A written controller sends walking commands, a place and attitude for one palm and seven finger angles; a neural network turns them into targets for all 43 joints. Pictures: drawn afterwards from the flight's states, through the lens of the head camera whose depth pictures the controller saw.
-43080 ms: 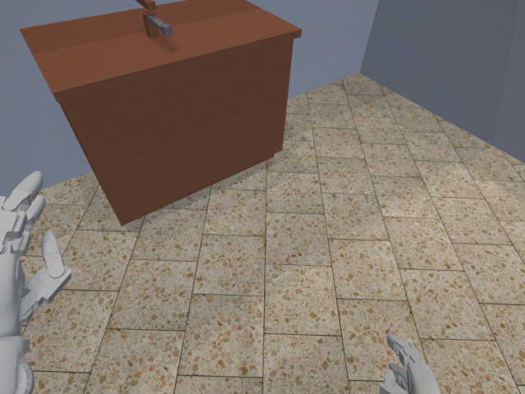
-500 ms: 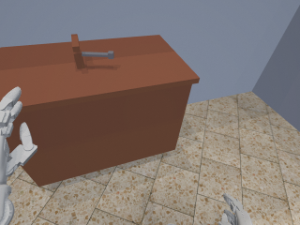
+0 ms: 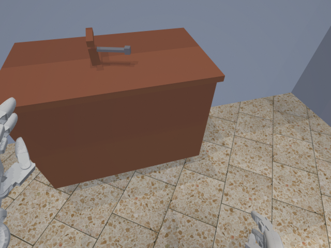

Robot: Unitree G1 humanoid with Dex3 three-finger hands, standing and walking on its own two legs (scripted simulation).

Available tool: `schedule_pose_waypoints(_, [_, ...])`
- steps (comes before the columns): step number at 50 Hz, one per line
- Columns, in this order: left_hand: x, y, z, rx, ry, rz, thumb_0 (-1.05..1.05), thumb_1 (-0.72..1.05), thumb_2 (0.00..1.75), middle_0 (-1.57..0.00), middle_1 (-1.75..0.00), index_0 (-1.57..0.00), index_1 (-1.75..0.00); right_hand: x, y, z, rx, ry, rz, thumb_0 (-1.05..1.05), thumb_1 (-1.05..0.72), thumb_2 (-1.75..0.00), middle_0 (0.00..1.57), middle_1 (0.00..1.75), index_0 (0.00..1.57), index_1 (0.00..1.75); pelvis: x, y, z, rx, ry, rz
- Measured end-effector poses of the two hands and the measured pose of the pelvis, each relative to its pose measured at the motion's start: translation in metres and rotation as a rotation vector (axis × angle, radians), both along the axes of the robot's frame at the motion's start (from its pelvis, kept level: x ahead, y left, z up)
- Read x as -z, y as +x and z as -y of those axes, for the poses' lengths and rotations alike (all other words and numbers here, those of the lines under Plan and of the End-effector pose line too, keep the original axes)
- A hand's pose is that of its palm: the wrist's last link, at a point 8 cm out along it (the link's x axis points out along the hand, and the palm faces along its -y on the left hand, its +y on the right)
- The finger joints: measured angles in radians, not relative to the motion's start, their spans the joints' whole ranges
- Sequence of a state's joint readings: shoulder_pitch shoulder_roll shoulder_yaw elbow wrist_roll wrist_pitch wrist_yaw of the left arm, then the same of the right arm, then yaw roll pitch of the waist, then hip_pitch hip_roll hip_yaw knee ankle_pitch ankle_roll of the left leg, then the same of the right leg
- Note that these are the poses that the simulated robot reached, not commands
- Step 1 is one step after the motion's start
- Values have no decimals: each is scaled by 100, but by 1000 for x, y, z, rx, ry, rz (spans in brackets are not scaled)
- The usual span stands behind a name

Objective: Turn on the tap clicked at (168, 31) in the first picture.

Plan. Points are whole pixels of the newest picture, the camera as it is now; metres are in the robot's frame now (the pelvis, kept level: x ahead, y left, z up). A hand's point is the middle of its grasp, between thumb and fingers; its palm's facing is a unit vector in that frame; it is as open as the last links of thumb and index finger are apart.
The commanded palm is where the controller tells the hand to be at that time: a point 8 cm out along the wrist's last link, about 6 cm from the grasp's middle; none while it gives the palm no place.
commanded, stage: stand and check the lever's angle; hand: left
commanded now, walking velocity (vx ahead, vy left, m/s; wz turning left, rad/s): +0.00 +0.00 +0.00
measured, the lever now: (127, 50) +0.87 +0.19 +0.06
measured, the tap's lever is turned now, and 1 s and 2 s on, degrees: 73 73 73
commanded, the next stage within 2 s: stand and wait in 0.22 s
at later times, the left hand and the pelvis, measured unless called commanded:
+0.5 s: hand (33, 152) +0.25 +0.25 +0.17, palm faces +0.42 -0.84 -0.36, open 7.4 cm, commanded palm +0.20 +0.29 +0.19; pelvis +0.04 +0.01 +0.01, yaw +0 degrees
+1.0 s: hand (33, 145) +0.27 +0.27 +0.17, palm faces +0.39 -0.86 -0.34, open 7.4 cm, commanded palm +0.22 +0.31 +0.19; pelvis +0.06 +0.03 +0.01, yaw +0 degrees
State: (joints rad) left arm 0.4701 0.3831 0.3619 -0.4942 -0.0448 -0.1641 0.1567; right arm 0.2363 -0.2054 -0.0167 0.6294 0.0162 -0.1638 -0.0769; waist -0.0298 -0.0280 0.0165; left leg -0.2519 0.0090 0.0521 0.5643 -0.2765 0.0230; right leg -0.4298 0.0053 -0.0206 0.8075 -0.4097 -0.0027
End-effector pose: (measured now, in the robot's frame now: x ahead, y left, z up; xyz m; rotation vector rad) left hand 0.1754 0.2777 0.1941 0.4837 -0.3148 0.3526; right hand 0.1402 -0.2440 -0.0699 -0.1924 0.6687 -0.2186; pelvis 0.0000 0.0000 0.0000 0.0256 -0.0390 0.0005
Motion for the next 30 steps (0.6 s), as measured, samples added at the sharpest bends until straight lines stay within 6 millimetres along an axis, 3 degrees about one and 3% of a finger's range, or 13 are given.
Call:
schedule_pose_waypoints(7, [10, -4, 1, -56, -20, -49, 1, 89, 89, -21, -30, -21, -30, 16, 11, -9, -72, 51, -64, 2, -90, -90, 20, 30, 20, 30, 1, 8, 7, -23, -31, 6])
schedule_pose_waypoints(13, [15, -2, 1, -40, -80, -59, 1, 89, 89, -21, -30, -21, -30, 6, 21, -14, -93, 10, -96, 2, -90, -90, 20, 30, 21, 30, -5, 13, 1, -20, -35, -6])
schedule_pose_waypoints(21, [5, 19, -14, -58, -41, -37, 1, 89, 89, -21, -30, -21, -30, -6, 50, -27, -88, 18, -36, 2, -90, -90, 20, 30, 21, 30, -9, 30, -6, -13, -33, -9])
schedule_pose_waypoints(30, [15, 44, -15, -14, -96, -77, 1, 89, 89, -21, -30, -21, -30, -16, 76, -35, -92, 13, -14, 2, -90, -90, 20, 30, 21, 30, -12, 47, -15, 1, -40, -15])
